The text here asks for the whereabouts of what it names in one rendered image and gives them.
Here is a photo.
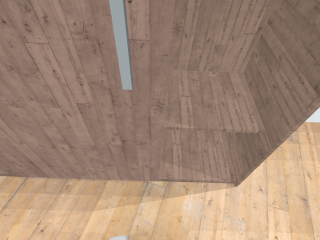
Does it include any handle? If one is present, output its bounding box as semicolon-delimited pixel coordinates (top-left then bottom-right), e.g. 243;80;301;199
109;0;133;90

